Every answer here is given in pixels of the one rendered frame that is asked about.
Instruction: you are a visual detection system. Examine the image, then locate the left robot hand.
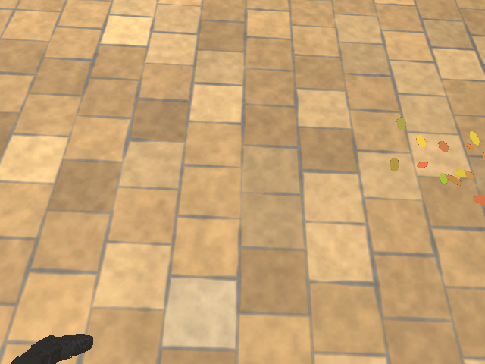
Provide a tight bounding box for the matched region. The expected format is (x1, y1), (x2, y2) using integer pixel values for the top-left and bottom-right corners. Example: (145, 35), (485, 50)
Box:
(11, 334), (93, 364)

